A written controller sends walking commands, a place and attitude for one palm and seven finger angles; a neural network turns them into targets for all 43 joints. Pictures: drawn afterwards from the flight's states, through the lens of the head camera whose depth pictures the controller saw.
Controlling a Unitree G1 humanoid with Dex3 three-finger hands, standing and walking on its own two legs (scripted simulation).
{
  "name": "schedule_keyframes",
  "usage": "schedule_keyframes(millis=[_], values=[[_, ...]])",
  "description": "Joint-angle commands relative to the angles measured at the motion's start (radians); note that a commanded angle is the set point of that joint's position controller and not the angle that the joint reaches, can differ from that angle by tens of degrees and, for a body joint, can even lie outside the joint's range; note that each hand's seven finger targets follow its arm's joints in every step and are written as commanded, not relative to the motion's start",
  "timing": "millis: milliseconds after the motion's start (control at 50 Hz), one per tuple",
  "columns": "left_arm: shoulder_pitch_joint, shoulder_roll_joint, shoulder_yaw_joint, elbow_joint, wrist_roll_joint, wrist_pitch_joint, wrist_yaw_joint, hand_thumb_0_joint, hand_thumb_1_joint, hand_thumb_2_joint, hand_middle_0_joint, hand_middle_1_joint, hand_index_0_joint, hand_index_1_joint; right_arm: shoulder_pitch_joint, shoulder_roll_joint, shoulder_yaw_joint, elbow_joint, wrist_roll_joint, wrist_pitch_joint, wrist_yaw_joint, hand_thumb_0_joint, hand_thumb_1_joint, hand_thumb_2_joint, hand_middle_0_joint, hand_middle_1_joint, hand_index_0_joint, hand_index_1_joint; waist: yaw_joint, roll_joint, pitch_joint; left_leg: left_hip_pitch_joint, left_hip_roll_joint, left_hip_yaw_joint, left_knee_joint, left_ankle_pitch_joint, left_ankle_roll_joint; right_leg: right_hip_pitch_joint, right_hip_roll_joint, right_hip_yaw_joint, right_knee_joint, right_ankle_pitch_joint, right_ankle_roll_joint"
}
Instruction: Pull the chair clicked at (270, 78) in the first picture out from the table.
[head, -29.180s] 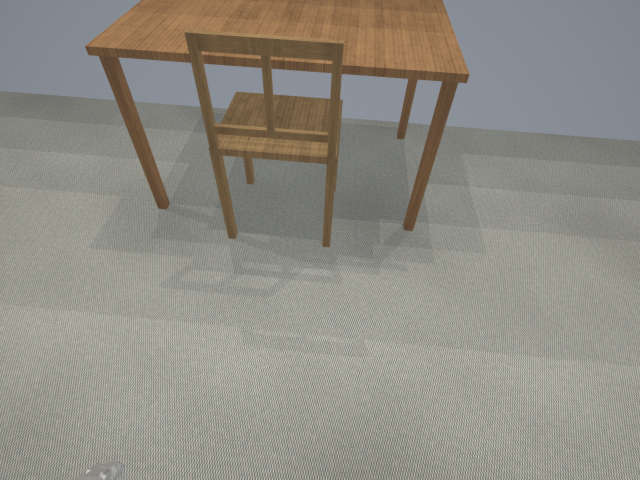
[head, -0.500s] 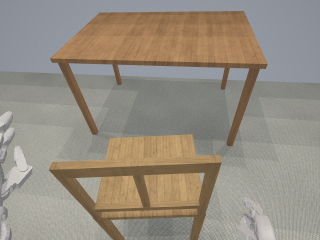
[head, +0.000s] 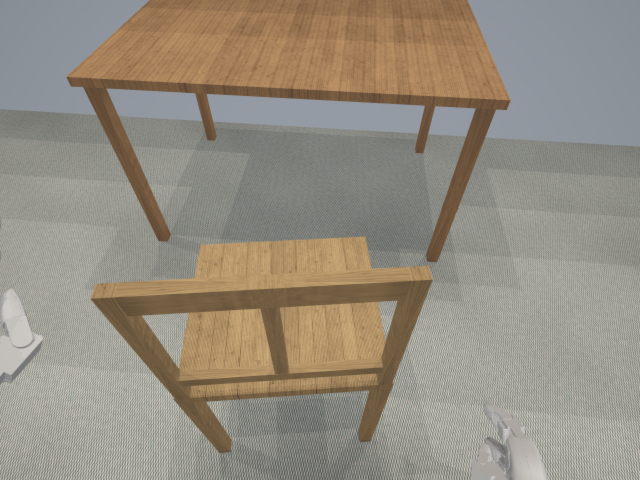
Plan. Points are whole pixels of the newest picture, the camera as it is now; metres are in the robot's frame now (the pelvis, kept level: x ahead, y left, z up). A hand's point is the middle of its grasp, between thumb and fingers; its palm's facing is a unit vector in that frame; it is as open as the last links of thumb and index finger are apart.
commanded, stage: step back with the hand held close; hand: left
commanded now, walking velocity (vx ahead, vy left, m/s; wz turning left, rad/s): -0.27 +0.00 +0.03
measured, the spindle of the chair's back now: (276, 340) +0.34 +0.10 -0.10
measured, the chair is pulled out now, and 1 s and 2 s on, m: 0.58 0.58 0.58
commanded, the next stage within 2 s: stop stepping back and stand still in 1.54 s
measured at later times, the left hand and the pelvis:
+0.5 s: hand (26, 353) +0.19 +0.27 +0.16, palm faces +0.46 -0.73 -0.50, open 7.4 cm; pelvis -0.02 +0.00 +0.00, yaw +1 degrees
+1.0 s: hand out of the picture +0.16 +0.29 +0.17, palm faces +0.48 -0.72 -0.50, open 7.4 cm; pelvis -0.03 +0.01 -0.01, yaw +2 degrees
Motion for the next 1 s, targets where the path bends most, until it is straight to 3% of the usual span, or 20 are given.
schedule_keyframes(millis=[0,80,120,160,260,380,480,520,600,660,700,760,780,820,860,880,900,920,960,980], values=[[-0.056,0.212,0.145,-0.207,0.014,-0.072,0.028,0.000,0.900,0.900,-0.200,-0.300,-0.200,-0.300,-0.094,-0.128,-0.044,-0.159,-0.001,-0.062,-0.014,0.000,-0.900,-0.900,0.200,0.300,0.200,0.300,0.000,0.059,-0.083,-0.240,0.069,-0.059,-0.174,-0.189,0.056,0.209,-0.052,0.120,-0.087,-0.153,-0.013],[-0.068,0.196,0.136,-0.209,0.018,-0.079,0.029,0.000,0.900,0.900,-0.200,-0.300,-0.200,-0.300,-0.072,-0.131,-0.040,-0.171,-0.005,-0.069,-0.009,0.000,-0.900,-0.900,0.200,0.300,0.200,0.300,0.002,0.032,-0.072,-0.281,0.064,-0.069,-0.173,-0.241,0.055,0.197,-0.045,0.118,-0.097,-0.249,-0.010],[-0.058,0.187,0.131,-0.196,0.018,-0.082,0.031,0.000,0.900,0.900,-0.200,-0.300,-0.200,-0.300,-0.073,-0.126,-0.036,-0.170,-0.002,-0.076,-0.011,0.000,-0.900,-0.900,0.200,0.300,0.200,0.300,0.000,0.071,-0.070,-0.292,0.071,-0.069,-0.183,-0.257,0.061,0.204,-0.041,0.108,-0.083,-0.252,-0.007],[-0.060,0.192,0.137,-0.202,0.020,-0.086,0.031,0.000,0.900,0.900,-0.200,-0.300,-0.200,-0.300,-0.068,-0.131,-0.039,-0.171,-0.004,-0.080,-0.008,0.000,-0.900,-0.900,0.200,0.300,0.200,0.300,0.002,0.038,-0.081,-0.305,0.070,-0.076,-0.178,-0.240,0.059,0.219,-0.038,0.106,-0.074,-0.225,-0.006],[-0.059,0.196,0.144,-0.212,0.022,-0.095,0.030,0.000,0.900,0.900,-0.200,-0.300,-0.200,-0.300,-0.075,-0.134,-0.046,-0.164,-0.007,-0.084,-0.002,0.000,-0.900,-0.900,0.200,0.300,0.200,0.300,0.004,0.042,-0.082,-0.338,0.072,-0.074,-0.161,-0.223,0.060,0.227,-0.043,0.115,-0.055,-0.169,-0.007],[-0.043,0.212,0.156,-0.239,0.017,-0.097,0.032,0.000,0.900,0.900,-0.200,-0.300,-0.200,-0.300,-0.072,-0.136,-0.055,-0.146,-0.012,-0.073,0.006,0.000,-0.900,-0.900,0.200,0.300,0.200,0.300,-0.001,-0.026,-0.138,-0.261,0.040,-0.055,-0.088,-0.144,0.043,0.174,-0.078,0.140,-0.106,-0.134,-0.024],[-0.012,0.220,0.174,-0.260,0.019,-0.105,0.034,0.000,0.900,0.900,-0.200,-0.300,-0.200,-0.300,-0.091,-0.137,-0.059,-0.142,-0.012,-0.068,0.003,0.000,-0.900,-0.900,0.200,0.300,0.200,0.300,-0.001,0.050,-0.168,-0.296,0.081,-0.084,-0.137,-0.067,0.054,0.228,-0.044,0.096,-0.022,-0.031,-0.007],[0.005,0.208,0.180,-0.256,0.021,-0.110,0.034,0.000,0.900,0.900,-0.200,-0.300,-0.200,-0.300,-0.095,-0.133,-0.058,-0.144,-0.010,-0.074,0.001,0.000,-0.900,-0.900,0.200,0.300,0.200,0.300,-0.001,0.113,-0.188,-0.372,0.121,-0.110,-0.171,-0.048,0.072,0.324,-0.024,0.066,0.081,0.068,0.001],[-0.011,0.217,0.193,-0.263,0.019,-0.114,0.027,0.000,0.900,0.900,-0.200,-0.300,-0.200,-0.300,-0.097,-0.131,-0.068,-0.140,-0.008,-0.085,-0.003,0.000,-0.900,-0.900,0.200,0.300,0.200,0.300,-0.004,0.120,-0.186,-0.430,0.135,-0.111,-0.146,-0.033,0.076,0.361,-0.022,0.072,0.165,0.216,-0.001],[-0.034,0.197,0.168,-0.258,0.011,-0.112,0.022,0.000,0.900,0.900,-0.200,-0.300,-0.200,-0.300,-0.076,-0.123,-0.067,-0.138,-0.013,-0.084,0.002,0.000,-0.900,-0.900,0.200,0.300,0.200,0.300,-0.007,0.019,-0.179,-0.378,0.078,-0.073,-0.057,-0.072,0.048,0.271,-0.069,0.128,0.082,0.183,-0.024],[-0.038,0.231,0.183,-0.248,0.012,-0.110,0.027,0.000,0.900,0.900,-0.200,-0.300,-0.200,-0.300,-0.070,-0.122,-0.072,-0.120,-0.017,-0.074,0.003,0.000,-0.900,-0.900,0.200,0.300,0.200,0.300,-0.013,-0.056,-0.173,-0.283,0.022,-0.037,0.020,-0.149,0.029,0.158,-0.127,0.207,-0.070,0.081,-0.058],[-0.038,0.225,0.162,-0.241,0.007,-0.104,0.031,0.000,0.900,0.900,-0.200,-0.300,-0.200,-0.300,-0.073,-0.116,-0.061,-0.108,-0.023,-0.051,0.012,0.000,-0.900,-0.900,0.200,0.300,0.200,0.300,-0.017,-0.147,-0.194,-0.133,-0.020,-0.007,0.116,-0.151,0.018,0.026,-0.195,0.213,-0.224,-0.188,-0.082],[-0.036,0.233,0.168,-0.248,0.009,-0.102,0.034,0.000,0.900,0.900,-0.200,-0.300,-0.200,-0.300,-0.075,-0.122,-0.058,-0.109,-0.023,-0.043,0.012,0.000,-0.900,-0.900,0.200,0.300,0.200,0.300,-0.020,-0.139,-0.189,-0.101,-0.018,-0.014,0.094,-0.135,0.021,-0.005,-0.187,0.187,-0.233,-0.225,-0.078],[-0.001,0.218,0.165,-0.240,0.007,-0.105,0.037,0.000,0.900,0.900,-0.200,-0.300,-0.200,-0.300,-0.095,-0.119,-0.047,-0.112,-0.025,-0.032,0.006,0.000,-0.900,-0.900,0.200,0.300,0.200,0.300,-0.017,-0.010,-0.170,-0.143,0.039,-0.069,-0.068,-0.126,0.039,0.034,-0.112,0.107,-0.160,-0.232,-0.037],[-0.010,0.211,0.173,-0.268,0.021,-0.119,0.032,0.000,0.900,0.900,-0.200,-0.300,-0.200,-0.300,-0.107,-0.141,-0.055,-0.143,-0.015,-0.041,0.001,0.000,-0.900,-0.900,0.200,0.300,0.200,0.300,-0.016,0.161,-0.138,-0.393,0.144,-0.156,-0.248,-0.250,0.082,0.224,0.000,0.049,0.044,-0.225,0.009],[-0.019,0.209,0.185,-0.277,0.035,-0.124,0.029,0.000,0.900,0.900,-0.200,-0.300,-0.200,-0.300,-0.112,-0.153,-0.062,-0.159,-0.011,-0.052,-0.003,0.000,-0.900,-0.900,0.200,0.300,0.200,0.300,-0.014,0.235,-0.121,-0.560,0.200,-0.199,-0.300,-0.331,0.114,0.353,0.046,0.029,0.185,-0.141,0.017],[-0.029,0.214,0.190,-0.272,0.036,-0.120,0.029,0.000,0.900,0.900,-0.200,-0.300,-0.200,-0.300,-0.119,-0.145,-0.064,-0.161,-0.005,-0.062,-0.007,0.000,-0.900,-0.900,0.200,0.300,0.200,0.300,-0.012,0.247,-0.114,-0.573,0.216,-0.215,-0.285,-0.244,0.124,0.376,0.054,0.020,0.249,-0.009,0.014],[-0.018,0.190,0.161,-0.286,0.023,-0.123,0.020,0.000,0.900,0.900,-0.200,-0.300,-0.200,-0.300,-0.103,-0.128,-0.058,-0.166,-0.005,-0.077,-0.005,0.000,-0.900,-0.900,0.200,0.300,0.200,0.300,-0.005,0.198,-0.140,-0.474,0.199,-0.193,-0.208,-0.058,0.109,0.323,0.037,0.034,0.239,0.075,0.007],[-0.020,0.196,0.177,-0.275,0.022,-0.137,0.003,0.000,0.900,0.900,-0.200,-0.300,-0.200,-0.300,-0.112,-0.137,-0.064,-0.145,-0.014,-0.099,0.000,0.000,-0.900,-0.900,0.200,0.300,0.200,0.300,0.008,0.184,-0.112,-0.478,0.226,-0.198,-0.197,-0.037,0.117,0.284,0.034,0.052,0.271,-0.070,-0.001],[-0.008,0.195,0.169,-0.292,0.014,-0.147,-0.001,0.000,0.900,0.900,-0.200,-0.300,-0.200,-0.300,-0.079,-0.139,-0.062,-0.131,-0.021,-0.107,0.003,0.000,-0.900,-0.900,0.200,0.300,0.200,0.300,0.000,0.163,-0.114,-0.358,0.208,-0.198,-0.144,0.167,0.106,0.200,0.030,0.055,0.205,0.001,-0.014]])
